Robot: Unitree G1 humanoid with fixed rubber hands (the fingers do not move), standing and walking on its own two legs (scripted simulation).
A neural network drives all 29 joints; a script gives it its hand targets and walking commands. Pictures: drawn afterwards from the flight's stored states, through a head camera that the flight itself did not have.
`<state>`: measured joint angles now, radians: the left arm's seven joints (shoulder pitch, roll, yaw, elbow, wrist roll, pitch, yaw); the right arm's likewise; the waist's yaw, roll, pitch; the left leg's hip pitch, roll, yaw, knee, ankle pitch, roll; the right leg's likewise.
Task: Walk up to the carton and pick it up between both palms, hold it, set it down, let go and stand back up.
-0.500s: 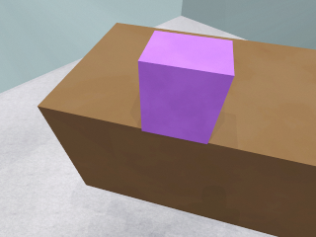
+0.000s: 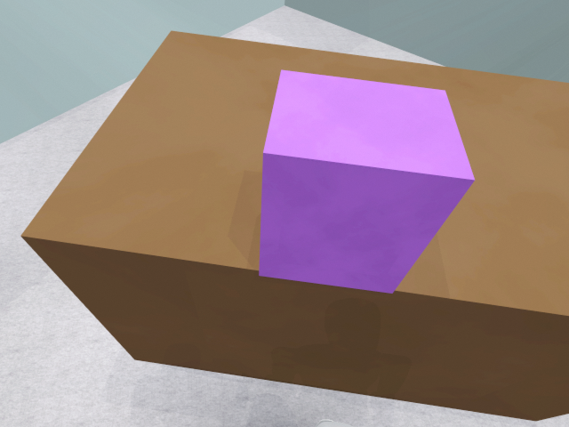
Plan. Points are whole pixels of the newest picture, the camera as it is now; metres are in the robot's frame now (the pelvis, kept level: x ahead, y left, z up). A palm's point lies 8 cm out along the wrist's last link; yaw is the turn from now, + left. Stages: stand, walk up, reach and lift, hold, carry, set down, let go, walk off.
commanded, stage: walk up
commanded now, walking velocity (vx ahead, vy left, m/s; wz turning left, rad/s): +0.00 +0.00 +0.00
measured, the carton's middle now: (342, 192) +0.43 -0.08 +0.09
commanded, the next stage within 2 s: none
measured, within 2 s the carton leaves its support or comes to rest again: neither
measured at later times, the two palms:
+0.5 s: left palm out of the picture +0.04 +0.22 -0.15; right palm out of the picture +0.02 -0.22 -0.15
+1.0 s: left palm out of the picture +0.14 +0.13 -0.14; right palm out of the picture +0.00 -0.34 -0.16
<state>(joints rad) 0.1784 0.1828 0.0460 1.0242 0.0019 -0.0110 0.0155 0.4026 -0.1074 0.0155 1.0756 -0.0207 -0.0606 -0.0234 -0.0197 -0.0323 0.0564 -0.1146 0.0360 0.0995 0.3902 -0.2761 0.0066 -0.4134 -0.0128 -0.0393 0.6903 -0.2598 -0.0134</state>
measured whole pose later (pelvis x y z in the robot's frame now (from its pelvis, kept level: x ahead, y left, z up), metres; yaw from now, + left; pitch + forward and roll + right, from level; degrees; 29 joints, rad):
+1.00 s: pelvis +0.05 -0.10 -0.01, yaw -2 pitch -1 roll +0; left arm 0.14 0.16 0.02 1.00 0.02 0.00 0.01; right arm 0.34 -0.22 -0.05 1.09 -0.01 0.03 -0.02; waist -0.03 0.05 0.09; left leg -0.24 0.07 0.02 0.83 -0.56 0.01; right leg -0.31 -0.06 -0.09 0.52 -0.19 0.00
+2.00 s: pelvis -0.01 +0.00 +0.00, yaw -2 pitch +0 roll -1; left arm 0.28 0.22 0.05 1.04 0.02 0.06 0.02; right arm 0.22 -0.18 -0.02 0.97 -0.02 0.02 -0.03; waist 0.01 -0.03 -0.01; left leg -0.26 0.02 0.03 0.43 -0.17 0.01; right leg -0.24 0.03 -0.03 0.71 -0.43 -0.01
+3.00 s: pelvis -0.03 -0.11 +0.00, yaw -5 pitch +0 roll +0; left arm 0.31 0.12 -0.03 1.03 0.01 -0.03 0.04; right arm 0.28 -0.18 -0.02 1.09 0.00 0.03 -0.03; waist -0.01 0.06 0.02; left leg -0.19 0.01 0.01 0.47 -0.24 0.01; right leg -0.16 0.01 -0.06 0.43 -0.26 -0.04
